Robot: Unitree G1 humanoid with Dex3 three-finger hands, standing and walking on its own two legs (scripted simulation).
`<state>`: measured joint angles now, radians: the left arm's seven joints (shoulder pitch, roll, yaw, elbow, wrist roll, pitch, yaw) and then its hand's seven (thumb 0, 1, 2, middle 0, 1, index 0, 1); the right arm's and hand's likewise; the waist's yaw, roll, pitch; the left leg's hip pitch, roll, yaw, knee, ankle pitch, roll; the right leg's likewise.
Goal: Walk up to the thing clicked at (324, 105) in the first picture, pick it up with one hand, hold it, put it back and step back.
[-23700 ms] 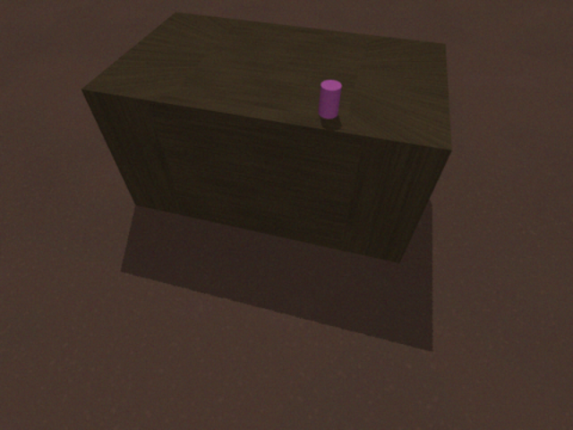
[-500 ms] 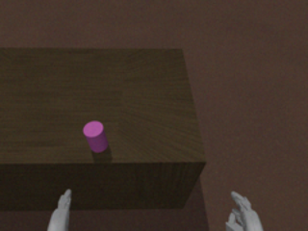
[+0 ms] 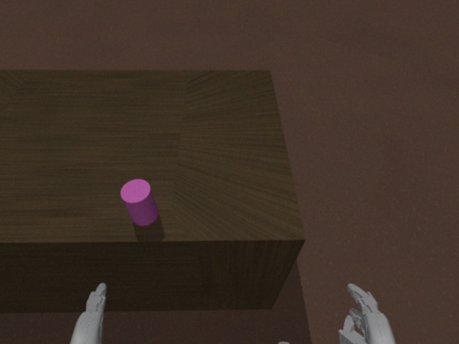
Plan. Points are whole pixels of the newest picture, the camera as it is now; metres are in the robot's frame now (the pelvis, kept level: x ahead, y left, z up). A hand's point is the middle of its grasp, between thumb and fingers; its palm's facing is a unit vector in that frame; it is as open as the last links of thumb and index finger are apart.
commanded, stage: home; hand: left
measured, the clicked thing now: (140, 203) +0.44 +0.21 -0.08
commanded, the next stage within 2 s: stand in 0.66 s
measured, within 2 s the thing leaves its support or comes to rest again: neither
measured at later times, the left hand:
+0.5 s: hand (126, 336) +0.17 +0.18 -0.07, palm faces +0.08 -0.95 -0.29, open 17.6 cm
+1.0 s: hand out of the picture +0.06 +0.25 -0.12, palm faces -0.01 -0.94 -0.35, open 14.8 cm
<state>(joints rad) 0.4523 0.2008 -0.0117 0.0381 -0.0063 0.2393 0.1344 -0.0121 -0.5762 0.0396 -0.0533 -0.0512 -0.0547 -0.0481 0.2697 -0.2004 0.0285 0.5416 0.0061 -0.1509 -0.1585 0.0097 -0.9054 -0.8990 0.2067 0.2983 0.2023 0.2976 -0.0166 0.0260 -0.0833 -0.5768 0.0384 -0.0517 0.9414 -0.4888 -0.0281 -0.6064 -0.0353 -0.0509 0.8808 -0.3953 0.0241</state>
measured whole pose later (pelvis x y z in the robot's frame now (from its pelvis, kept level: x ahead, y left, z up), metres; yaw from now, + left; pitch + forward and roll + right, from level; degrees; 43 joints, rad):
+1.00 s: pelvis -0.01 +0.00 +0.03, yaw +1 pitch -3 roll +0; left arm 0.23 0.35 0.01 0.94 0.03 -0.01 0.01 -0.01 -0.21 0.40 -0.17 -0.22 -0.17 -0.22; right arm 0.23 -0.32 -0.03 0.98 -0.04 -0.01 0.00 0.01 -0.91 -0.90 0.21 0.30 0.20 0.30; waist 0.01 -0.01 0.04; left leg -0.26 0.00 -0.03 0.66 -0.36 -0.01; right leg -0.30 -0.07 -0.04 0.65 -0.29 0.03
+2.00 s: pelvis +0.00 -0.01 +0.06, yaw +0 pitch -3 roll +0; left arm 0.10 0.34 0.00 1.17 0.01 -0.02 0.00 0.00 0.90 0.90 -0.21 -0.30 -0.21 -0.30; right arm 0.13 -0.34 0.00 1.14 -0.02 -0.01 0.00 0.00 -0.91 -0.90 0.21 0.30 0.20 0.30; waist 0.00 0.01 0.06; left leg -0.08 0.03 -0.03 0.33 -0.20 -0.04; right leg -0.14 -0.04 -0.05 0.36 -0.16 0.01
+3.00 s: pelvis +0.01 -0.02 +0.06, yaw -1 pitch -3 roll +0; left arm 0.11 0.35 0.00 1.15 0.01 -0.02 -0.01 0.00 0.90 0.90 -0.21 -0.30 -0.21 -0.30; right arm 0.13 -0.35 0.00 1.13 -0.02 -0.01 0.01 0.00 -0.91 -0.90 0.21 0.30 0.20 0.30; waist 0.00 0.01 0.06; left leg -0.07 0.05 -0.01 0.32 -0.20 -0.05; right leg -0.15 -0.02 -0.03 0.35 -0.16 0.00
